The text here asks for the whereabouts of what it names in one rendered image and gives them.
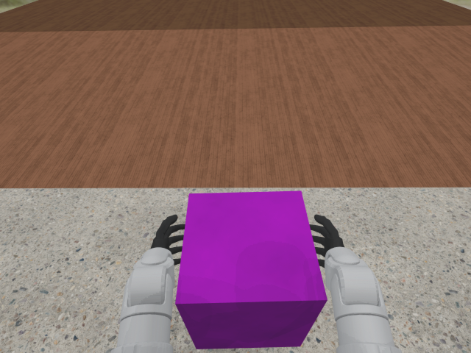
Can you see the left robot hand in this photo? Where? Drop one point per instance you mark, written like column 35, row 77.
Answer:
column 163, row 240

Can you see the left robot forearm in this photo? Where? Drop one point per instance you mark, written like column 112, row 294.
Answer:
column 146, row 311

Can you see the right robot forearm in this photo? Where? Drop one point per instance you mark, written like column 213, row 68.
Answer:
column 358, row 305

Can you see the right robot hand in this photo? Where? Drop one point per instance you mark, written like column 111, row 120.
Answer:
column 331, row 237

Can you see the carton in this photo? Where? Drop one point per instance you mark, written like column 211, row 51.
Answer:
column 249, row 275

